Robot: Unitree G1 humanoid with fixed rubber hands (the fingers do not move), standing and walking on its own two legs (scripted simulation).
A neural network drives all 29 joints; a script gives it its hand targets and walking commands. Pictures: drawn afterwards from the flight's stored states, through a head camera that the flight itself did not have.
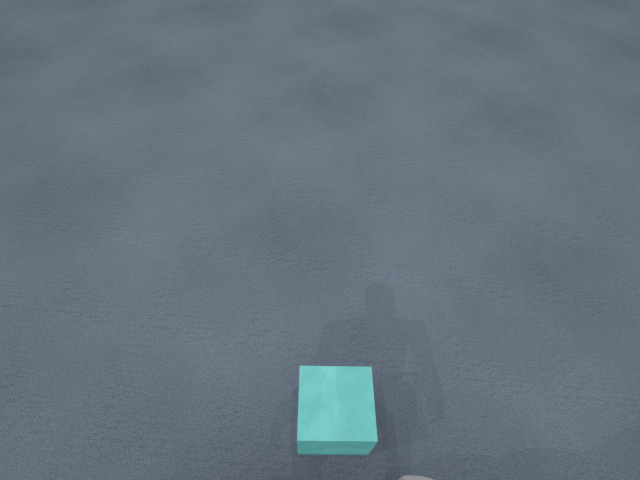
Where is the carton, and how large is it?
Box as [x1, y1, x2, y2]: [297, 366, 377, 454]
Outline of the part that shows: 300,366 297,424 298,454 368,454 377,441 371,367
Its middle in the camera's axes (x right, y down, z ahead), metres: +0.04 +0.49 +1.08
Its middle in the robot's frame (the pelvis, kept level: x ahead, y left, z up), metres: +0.37 -0.03 -0.68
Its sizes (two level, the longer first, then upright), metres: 0.200 0.187 0.182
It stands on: the floor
